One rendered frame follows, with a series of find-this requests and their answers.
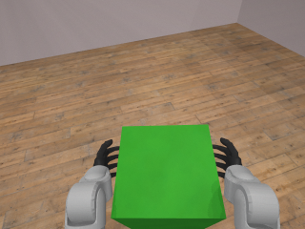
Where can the left robot forearm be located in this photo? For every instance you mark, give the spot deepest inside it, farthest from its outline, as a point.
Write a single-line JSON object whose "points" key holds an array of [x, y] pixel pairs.
{"points": [[86, 200]]}

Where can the right robot forearm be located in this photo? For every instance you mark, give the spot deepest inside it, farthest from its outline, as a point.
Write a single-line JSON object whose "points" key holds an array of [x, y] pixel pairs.
{"points": [[256, 205]]}

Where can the carton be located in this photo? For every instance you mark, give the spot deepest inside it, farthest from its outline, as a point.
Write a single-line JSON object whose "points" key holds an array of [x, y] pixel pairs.
{"points": [[166, 178]]}

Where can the left robot hand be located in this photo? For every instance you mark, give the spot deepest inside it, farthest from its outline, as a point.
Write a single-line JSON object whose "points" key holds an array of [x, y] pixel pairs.
{"points": [[102, 157]]}

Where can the right robot hand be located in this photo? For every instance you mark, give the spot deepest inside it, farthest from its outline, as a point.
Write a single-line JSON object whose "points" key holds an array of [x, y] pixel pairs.
{"points": [[231, 156]]}

